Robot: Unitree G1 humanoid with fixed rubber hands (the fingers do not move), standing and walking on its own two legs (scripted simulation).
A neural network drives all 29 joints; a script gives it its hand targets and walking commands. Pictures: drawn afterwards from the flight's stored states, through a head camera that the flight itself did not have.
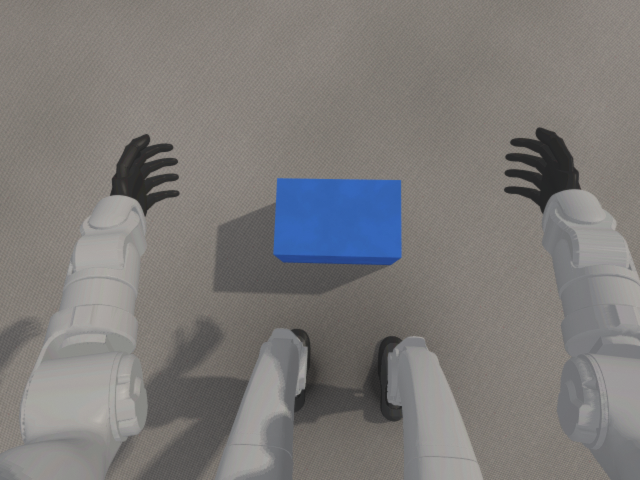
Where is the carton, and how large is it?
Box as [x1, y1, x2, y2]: [273, 178, 401, 264]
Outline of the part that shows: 277,178 273,254 282,261 391,264 401,257 400,180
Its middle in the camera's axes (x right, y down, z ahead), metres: +0.05 -0.04 +0.98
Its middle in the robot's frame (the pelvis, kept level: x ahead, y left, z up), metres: +0.49 +0.03 -0.59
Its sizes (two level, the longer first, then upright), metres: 0.294 0.184 0.173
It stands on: the floor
